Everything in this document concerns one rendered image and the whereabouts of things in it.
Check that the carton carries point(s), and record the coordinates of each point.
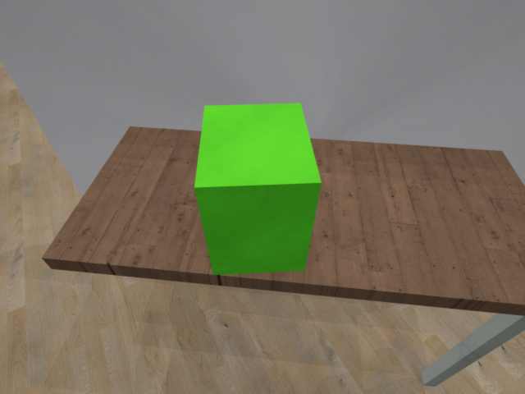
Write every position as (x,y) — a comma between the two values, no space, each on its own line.
(257,187)

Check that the table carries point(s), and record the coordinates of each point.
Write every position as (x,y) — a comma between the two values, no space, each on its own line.
(399,223)

